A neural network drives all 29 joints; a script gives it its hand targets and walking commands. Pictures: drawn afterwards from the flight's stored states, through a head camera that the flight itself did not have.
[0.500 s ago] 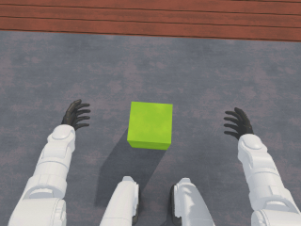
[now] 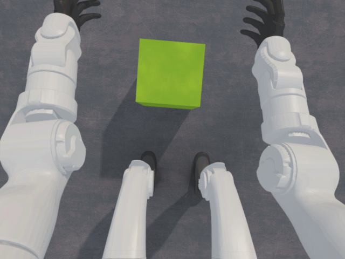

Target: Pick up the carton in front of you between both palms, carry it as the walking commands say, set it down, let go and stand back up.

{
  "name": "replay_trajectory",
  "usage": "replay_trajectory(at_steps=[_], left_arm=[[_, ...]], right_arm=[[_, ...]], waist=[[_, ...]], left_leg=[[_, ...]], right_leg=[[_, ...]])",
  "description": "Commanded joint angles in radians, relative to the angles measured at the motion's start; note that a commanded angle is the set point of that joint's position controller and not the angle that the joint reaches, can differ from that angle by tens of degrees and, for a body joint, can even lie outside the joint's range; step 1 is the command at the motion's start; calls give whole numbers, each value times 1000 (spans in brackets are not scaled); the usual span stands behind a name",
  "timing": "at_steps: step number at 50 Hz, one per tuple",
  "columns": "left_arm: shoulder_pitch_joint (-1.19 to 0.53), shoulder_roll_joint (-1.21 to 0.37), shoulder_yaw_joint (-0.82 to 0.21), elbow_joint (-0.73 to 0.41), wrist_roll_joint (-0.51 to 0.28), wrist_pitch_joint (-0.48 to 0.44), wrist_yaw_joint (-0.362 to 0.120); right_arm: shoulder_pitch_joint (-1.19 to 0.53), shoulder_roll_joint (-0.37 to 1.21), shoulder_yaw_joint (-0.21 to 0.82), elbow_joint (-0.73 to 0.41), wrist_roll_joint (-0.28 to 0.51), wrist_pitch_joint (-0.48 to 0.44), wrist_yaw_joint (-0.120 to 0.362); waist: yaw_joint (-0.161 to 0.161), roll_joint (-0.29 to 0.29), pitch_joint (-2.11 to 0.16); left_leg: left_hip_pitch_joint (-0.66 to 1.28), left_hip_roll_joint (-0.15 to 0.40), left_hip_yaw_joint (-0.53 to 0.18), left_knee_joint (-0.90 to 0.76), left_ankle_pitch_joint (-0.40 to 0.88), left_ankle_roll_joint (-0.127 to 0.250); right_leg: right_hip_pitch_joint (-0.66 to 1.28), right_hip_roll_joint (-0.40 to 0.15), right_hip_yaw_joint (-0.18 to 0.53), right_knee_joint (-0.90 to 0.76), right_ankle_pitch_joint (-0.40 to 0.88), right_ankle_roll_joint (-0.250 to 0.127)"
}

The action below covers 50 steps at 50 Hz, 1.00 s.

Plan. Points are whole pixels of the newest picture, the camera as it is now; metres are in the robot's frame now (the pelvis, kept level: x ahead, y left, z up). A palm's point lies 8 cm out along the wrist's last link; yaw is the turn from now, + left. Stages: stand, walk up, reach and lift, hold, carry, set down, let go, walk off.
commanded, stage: reach and lift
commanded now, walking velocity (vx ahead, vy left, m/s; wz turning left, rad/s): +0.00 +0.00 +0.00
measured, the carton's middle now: (169, 80) +0.51 +0.03 -0.51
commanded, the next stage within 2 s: none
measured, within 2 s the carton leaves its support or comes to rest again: leaves its support in 1.60 s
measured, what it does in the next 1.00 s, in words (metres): lowers itself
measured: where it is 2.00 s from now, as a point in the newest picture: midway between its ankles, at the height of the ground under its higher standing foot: (175, 182)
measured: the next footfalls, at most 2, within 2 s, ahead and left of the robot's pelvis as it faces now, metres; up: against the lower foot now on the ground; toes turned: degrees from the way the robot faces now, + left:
none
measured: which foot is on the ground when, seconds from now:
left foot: down 0.00-1.00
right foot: down 0.00-1.00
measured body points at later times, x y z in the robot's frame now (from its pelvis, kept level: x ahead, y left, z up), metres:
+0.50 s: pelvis -0.02 -0.01 -0.18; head +0.34 +0.02 +0.09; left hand +0.53 +0.23 -0.34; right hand +0.53 -0.16 -0.34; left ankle +0.07 +0.11 -0.60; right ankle +0.08 -0.14 -0.60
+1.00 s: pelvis -0.03 -0.01 -0.26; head +0.35 +0.02 -0.03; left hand +0.54 +0.20 -0.44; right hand +0.52 -0.15 -0.45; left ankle +0.07 +0.11 -0.60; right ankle +0.08 -0.14 -0.60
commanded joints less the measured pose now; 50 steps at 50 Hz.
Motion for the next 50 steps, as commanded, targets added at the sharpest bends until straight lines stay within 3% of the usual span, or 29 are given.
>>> replay_trajectory(at_steps=[1,2,4,7,8,9,12,14,16,17,19,20,21,22,23,24,25,27,29,31,33,36,41,42,44,46,47,48,50], left_arm=[[-160,64,40,-112,18,-65,20],[-162,49,31,-125,22,-75,26],[-129,30,9,-102,-2,-89,40],[-66,33,-13,-92,-32,-105,61],[-111,70,-30,-116,-32,-107,72],[-107,76,-29,-124,-54,-105,76],[-142,118,-65,-157,-97,-100,107],[-141,143,-108,-190,-148,-99,113],[-160,133,-142,-182,-174,-91,113],[-215,145,-162,-206,-191,-88,111],[-219,190,-158,-143,-191,-75,102],[-310,174,-201,-171,-224,-61,102],[-310,200,-171,-173,-205,-65,107],[-348,205,-198,-165,-203,-63,103],[-346,178,-208,-82,-235,-56,101],[-348,183,-200,-46,-234,-57,100],[-391,171,-229,-98,-240,-57,104],[-429,189,-216,-28,-222,-61,103],[-464,216,-242,-2,-243,-67,114],[-502,231,-265,75,-223,-69,113],[-510,241,-242,83,-208,-92,115],[-521,264,-257,73,-226,-116,126],[-566,282,-256,52,-239,-133,126],[-564,263,-264,2,-277,-136,126],[-549,254,-257,-29,-266,-137,129],[-547,211,-340,-25,-319,-128,121],[-495,224,-287,-3,-281,-137,120],[-479,203,-321,86,-282,-125,119],[-426,173,-285,110,-260,-119,115]], right_arm=[[-128,-70,-16,-115,-17,-83,21],[-125,-110,-37,-105,-18,-95,13],[-83,-98,-17,-77,2,-121,18],[-53,-112,31,-81,40,-141,12],[-70,-145,35,-96,71,-138,7],[-48,-117,71,-62,82,-137,2],[-86,-156,155,-103,158,-128,-10],[-139,-183,187,-148,201,-123,-22],[-161,-193,201,-133,228,-108,-34],[-196,-196,186,-141,199,-108,-45],[-217,-220,209,-100,231,-88,-48],[-212,-220,197,-69,232,-81,-54],[-252,-222,199,-91,228,-85,-53],[-285,-243,161,-62,228,-75,-62],[-307,-244,187,-2,218,-77,-56],[-336,-236,177,18,214,-81,-56],[-381,-263,154,-23,208,-84,-56],[-417,-249,178,17,240,-86,-46],[-445,-278,177,71,241,-90,-46],[-475,-269,196,145,254,-91,-37],[-512,-246,228,140,275,-106,-24],[-505,-266,237,157,300,-127,-30],[-533,-279,263,149,319,-150,-36],[-561,-293,274,84,314,-156,-49],[-523,-264,304,45,330,-161,-62],[-495,-261,275,86,312,-169,-66],[-471,-236,281,88,317,-167,-67],[-450,-199,268,162,308,-158,-64],[-423,-233,223,139,255,-166,-57]], waist=[[0,70,-1063],[-8,139,-1052],[-37,91,-1012],[-5,100,-1048],[-8,154,-1102],[2,64,-1107],[2,53,-1229],[32,64,-1329],[31,74,-1203],[7,26,-1227],[37,63,-1175],[-55,61,-1116],[10,32,-1138],[-19,125,-1087],[-40,41,-1025],[-13,37,-977],[-52,60,-1026],[-6,92,-1022],[-28,85,-1025],[5,81,-868],[38,30,-887],[18,47,-891],[51,64,-939],[26,45,-987],[48,42,-1047],[-31,27,-1006],[30,34,-971],[-16,30,-911],[-31,48,-840]], left_leg=[[565,-66,-10,75,530,-40],[511,-62,-7,98,490,-46],[451,-60,-30,144,515,-36],[431,-50,-54,253,584,-32],[431,-51,-56,296,568,-50],[425,-63,-36,304,553,-39],[407,-52,-33,405,515,-28],[384,-59,-6,458,531,-30],[293,-49,10,497,417,-32],[259,-60,8,515,384,-32],[222,-52,28,547,276,-29],[204,-43,1,536,223,-31],[198,-42,13,563,217,-25],[148,-34,27,574,159,-41],[78,-35,28,587,90,-37],[27,-40,41,583,34,-41],[15,-27,16,603,53,-46],[64,-22,24,652,53,-42],[73,-15,4,671,47,-40],[-43,-14,14,707,-6,-41],[-38,-5,-1,750,45,-28],[-61,8,-3,775,49,-35],[16,6,-2,828,142,-31],[56,-2,7,839,149,-28],[70,1,4,862,240,-28],[41,0,-2,843,210,-30],[1,-11,15,857,212,-27],[25,-4,2,836,179,-24],[-39,-13,-11,848,163,-27]], right_leg=[[297,102,-41,79,366,22],[294,100,-30,99,372,10],[208,101,-47,154,381,15],[18,102,-39,256,335,19],[12,104,-40,303,335,12],[1,110,-61,305,323,27],[42,101,-57,399,313,36],[84,104,-53,471,367,37],[26,102,-65,513,286,36],[60,98,-73,545,269,39],[18,93,-61,567,170,34],[-10,93,-87,579,140,35],[4,85,-62,592,128,42],[-14,83,-62,606,96,23],[-37,78,-65,613,48,29],[-22,81,-56,615,0,20],[-11,60,-51,650,47,24],[-47,68,-60,686,23,31],[-69,51,-64,731,12,34],[-89,51,-46,752,-16,34],[-79,52,-45,791,27,47],[-38,48,-42,835,80,50],[-51,68,-47,884,123,42],[-19,67,-65,874,122,48],[26,82,-49,893,215,40],[80,68,-74,905,238,39],[39,82,-65,907,233,39],[17,75,-75,893,191,42],[-69,86,-69,896,150,31]])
